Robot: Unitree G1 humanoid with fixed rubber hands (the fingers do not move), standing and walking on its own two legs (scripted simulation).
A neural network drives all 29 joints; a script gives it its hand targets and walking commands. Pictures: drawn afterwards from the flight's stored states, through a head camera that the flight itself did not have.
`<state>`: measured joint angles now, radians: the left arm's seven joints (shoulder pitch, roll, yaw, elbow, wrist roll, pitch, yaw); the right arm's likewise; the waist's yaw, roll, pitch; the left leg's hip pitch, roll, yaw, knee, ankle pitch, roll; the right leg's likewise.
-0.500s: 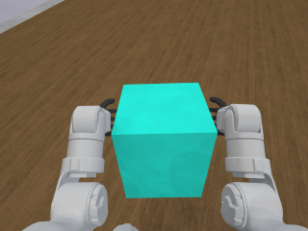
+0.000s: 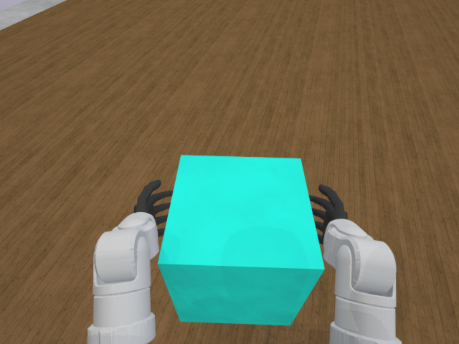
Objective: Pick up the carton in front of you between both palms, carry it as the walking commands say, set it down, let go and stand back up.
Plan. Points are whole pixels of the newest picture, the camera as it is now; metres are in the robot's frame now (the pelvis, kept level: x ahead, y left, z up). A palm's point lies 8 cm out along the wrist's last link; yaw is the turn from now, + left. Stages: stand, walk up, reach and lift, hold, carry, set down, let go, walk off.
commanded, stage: carry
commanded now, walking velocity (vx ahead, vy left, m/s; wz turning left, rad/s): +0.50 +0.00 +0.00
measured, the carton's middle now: (237, 243) +0.30 +0.00 +0.01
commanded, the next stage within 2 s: none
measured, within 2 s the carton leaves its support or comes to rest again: neither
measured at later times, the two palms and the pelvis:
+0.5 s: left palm (189, 121) +0.55 +0.12 +0.09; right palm (321, 122) +0.57 -0.18 +0.09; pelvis +0.30 -0.05 +0.00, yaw +3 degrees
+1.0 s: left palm (187, 56) +0.87 +0.16 +0.08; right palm (286, 58) +0.87 -0.14 +0.09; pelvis +0.61 +0.01 +0.00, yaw +0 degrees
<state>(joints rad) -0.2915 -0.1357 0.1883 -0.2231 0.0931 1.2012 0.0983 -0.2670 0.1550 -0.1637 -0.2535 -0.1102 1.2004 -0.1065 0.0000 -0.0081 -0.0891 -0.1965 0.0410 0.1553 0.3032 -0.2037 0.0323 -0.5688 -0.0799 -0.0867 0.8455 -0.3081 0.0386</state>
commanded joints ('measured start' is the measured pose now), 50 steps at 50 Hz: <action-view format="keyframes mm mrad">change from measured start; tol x16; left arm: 1 -468 -944 -782 -134 -369 2 -230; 50 -310 -901 -813 -202 -370 -2 -235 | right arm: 1 -436 944 727 -81 396 2 267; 50 -327 862 769 -175 433 -2 289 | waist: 1 -18 178 -298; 9 3 111 -205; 12 25 -338 -320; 16 10 -57 -289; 33 12 -123 -119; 37 -36 362 -321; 40 -20 78 -303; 50 -20 135 -200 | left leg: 1 292 195 -116 -85 315 95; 7 193 196 -52 -50 299 45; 9 79 140 33 171 333 6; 12 -496 -50 -51 852 -283 -76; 14 -529 51 -147 970 -244 -26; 30 -379 57 11 211 189 -41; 34 -73 -19 117 118 60 -14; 37 469 388 -661 -86 -43 191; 43 195 288 -249 -123 -4 82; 50 272 221 -75 -144 221 92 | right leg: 1 -44 0 -47 -160 121 12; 9 408 70 -182 -399 177 -48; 12 819 -354 607 -630 2 -246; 19 485 -230 141 -703 -10 -150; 32 596 -191 -35 -626 280 -125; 35 372 -109 -139 -204 353 -54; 37 -131 79 -58 293 -167 7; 39 -187 -17 66 428 -144 -41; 50 -104 -30 -52 -159 231 -13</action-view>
